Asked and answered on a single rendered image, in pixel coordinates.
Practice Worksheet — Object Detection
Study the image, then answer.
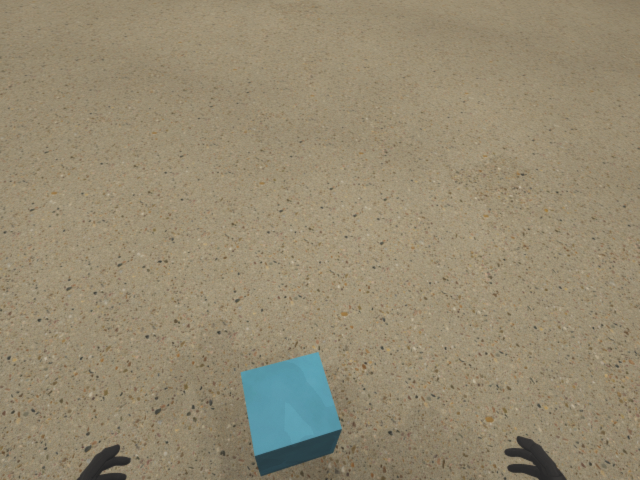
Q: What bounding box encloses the carton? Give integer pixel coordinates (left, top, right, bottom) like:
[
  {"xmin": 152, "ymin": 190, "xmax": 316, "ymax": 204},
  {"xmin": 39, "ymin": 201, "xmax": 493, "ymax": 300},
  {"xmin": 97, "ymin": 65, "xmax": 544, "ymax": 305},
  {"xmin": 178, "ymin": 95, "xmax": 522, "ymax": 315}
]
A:
[{"xmin": 241, "ymin": 352, "xmax": 342, "ymax": 476}]

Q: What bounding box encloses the right robot hand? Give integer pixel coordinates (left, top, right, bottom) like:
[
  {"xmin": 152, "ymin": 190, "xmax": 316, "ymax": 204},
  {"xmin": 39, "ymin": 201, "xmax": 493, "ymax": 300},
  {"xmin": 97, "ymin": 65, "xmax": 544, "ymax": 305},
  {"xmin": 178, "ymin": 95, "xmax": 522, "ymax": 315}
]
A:
[{"xmin": 504, "ymin": 436, "xmax": 567, "ymax": 480}]

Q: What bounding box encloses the left robot hand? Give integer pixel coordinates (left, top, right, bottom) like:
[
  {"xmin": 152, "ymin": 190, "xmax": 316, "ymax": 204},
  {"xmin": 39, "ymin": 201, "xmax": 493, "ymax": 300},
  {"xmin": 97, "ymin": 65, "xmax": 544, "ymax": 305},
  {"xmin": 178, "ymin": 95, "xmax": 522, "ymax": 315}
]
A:
[{"xmin": 77, "ymin": 445, "xmax": 130, "ymax": 480}]

